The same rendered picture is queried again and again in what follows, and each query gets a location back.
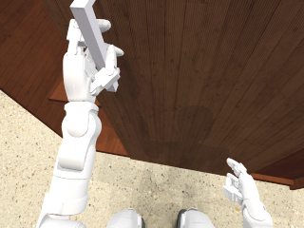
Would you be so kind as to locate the robot right hand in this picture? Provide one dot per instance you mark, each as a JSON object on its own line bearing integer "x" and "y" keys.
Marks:
{"x": 244, "y": 186}

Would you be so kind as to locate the robot right thigh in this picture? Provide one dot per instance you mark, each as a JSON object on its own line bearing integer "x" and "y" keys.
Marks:
{"x": 195, "y": 219}

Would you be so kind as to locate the robot left hand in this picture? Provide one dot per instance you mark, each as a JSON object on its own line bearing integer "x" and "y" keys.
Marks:
{"x": 79, "y": 68}

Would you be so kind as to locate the left robot upper arm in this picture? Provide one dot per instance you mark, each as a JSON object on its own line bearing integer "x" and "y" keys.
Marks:
{"x": 62, "y": 223}

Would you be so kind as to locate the robot left thigh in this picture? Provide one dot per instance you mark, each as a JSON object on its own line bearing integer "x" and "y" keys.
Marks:
{"x": 125, "y": 219}

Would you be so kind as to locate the robot thigh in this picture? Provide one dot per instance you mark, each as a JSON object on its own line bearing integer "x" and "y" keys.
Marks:
{"x": 195, "y": 219}
{"x": 125, "y": 219}

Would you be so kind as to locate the right robot forearm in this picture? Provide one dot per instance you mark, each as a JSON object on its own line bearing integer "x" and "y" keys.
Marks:
{"x": 255, "y": 215}

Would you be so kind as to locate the wardrobe door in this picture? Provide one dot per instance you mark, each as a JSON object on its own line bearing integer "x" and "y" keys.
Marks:
{"x": 290, "y": 167}
{"x": 203, "y": 81}

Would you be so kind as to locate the left robot forearm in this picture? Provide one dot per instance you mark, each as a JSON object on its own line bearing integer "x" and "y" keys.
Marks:
{"x": 67, "y": 195}

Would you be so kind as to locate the handle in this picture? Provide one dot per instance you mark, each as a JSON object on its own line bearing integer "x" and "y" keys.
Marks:
{"x": 86, "y": 20}

